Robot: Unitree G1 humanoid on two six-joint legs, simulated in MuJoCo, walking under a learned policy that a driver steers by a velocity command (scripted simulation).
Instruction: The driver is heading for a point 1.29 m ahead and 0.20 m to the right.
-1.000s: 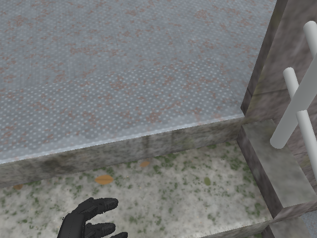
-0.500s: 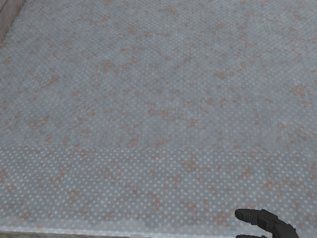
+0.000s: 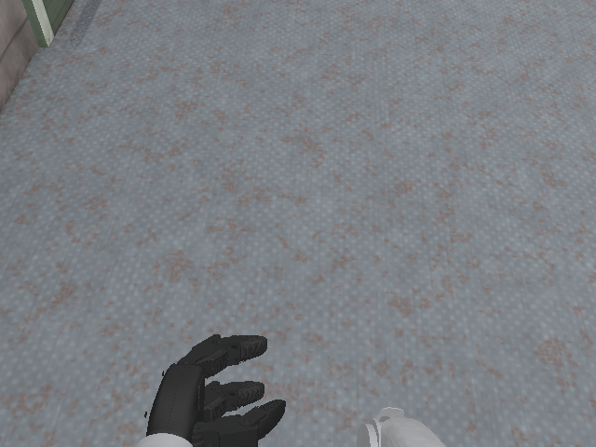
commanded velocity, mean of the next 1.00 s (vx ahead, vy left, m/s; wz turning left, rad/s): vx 0.50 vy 0.00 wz -0.28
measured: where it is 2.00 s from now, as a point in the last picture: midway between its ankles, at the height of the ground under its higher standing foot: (351, 156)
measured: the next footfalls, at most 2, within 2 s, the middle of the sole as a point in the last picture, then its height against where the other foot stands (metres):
right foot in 0.04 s outside the picture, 0.15 m higher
left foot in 0.54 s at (266, 378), level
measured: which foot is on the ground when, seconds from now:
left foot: down 0.00-0.04, up 0.06-0.52, down 0.54-1.00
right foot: up 0.00-0.02, down 0.04-0.54, up 0.56-1.00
